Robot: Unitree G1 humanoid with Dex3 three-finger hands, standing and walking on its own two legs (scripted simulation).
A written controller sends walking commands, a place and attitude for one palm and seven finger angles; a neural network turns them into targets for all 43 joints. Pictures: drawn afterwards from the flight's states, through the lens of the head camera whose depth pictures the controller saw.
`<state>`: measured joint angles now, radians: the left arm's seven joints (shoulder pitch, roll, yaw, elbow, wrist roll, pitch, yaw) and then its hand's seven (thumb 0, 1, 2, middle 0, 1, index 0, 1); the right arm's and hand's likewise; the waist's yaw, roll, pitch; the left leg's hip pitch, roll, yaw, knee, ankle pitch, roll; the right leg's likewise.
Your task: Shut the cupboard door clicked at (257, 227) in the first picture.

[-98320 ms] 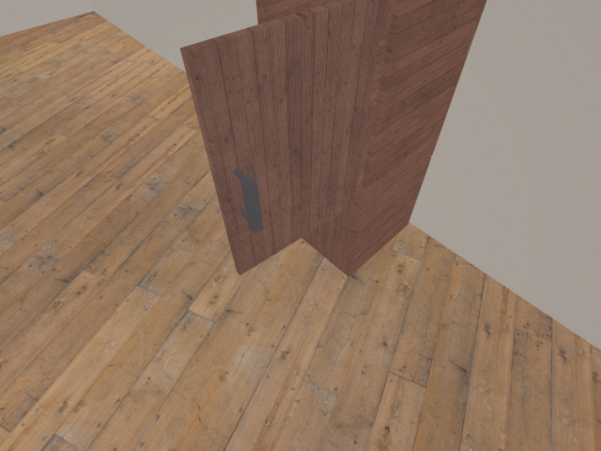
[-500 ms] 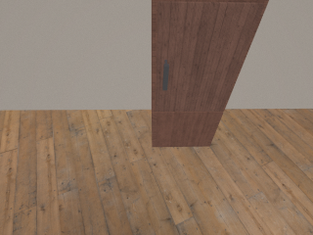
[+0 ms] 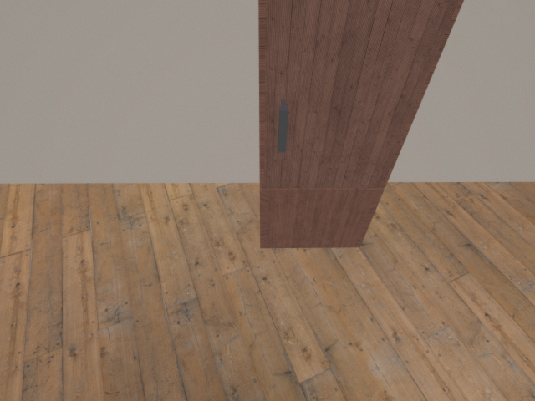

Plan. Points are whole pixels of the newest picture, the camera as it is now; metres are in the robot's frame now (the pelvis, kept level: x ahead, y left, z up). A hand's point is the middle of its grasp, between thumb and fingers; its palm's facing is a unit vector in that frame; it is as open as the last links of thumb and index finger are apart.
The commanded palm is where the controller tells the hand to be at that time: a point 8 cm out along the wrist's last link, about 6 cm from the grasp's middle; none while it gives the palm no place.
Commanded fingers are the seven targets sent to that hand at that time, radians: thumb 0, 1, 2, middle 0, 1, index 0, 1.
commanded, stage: stand and wait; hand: left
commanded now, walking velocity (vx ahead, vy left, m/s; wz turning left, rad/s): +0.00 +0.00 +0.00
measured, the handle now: (282, 125) +0.81 +0.00 -0.07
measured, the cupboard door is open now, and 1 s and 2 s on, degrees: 0 0 0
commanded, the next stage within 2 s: none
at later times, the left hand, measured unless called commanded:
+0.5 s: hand out of the picture -0.01 +0.17 -0.18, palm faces +0.03 -0.98 -0.20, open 7.4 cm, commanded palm none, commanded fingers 0.00 0.90 0.90 -0.20 -0.30 -0.20 -0.30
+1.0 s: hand out of the picture -0.01 +0.16 -0.18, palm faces +0.03 -0.98 -0.19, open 7.4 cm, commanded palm none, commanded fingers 0.00 0.90 0.90 -0.20 -0.30 -0.20 -0.30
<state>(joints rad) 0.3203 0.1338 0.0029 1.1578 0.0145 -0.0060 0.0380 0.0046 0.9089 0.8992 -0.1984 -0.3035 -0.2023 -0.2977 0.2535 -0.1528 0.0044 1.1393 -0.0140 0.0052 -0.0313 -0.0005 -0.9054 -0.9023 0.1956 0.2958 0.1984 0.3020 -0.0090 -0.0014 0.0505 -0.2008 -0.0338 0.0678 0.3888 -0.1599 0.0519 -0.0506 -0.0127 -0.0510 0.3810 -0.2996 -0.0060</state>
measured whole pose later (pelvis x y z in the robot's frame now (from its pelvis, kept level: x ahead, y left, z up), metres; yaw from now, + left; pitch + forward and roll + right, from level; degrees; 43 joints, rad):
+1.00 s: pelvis +0.02 -0.01 +0.00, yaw +1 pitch -2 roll +1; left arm 0.31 0.15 0.00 1.15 0.01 -0.01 0.04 0.00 0.91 0.90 -0.20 -0.30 -0.20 -0.30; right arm 0.24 -0.16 0.01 1.15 -0.01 0.00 -0.04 0.00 -0.90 -0.90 0.20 0.30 0.20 0.30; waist 0.00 -0.01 0.05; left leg -0.17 -0.03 0.05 0.39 -0.19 0.04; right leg 0.00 0.00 -0.06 0.34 -0.31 -0.02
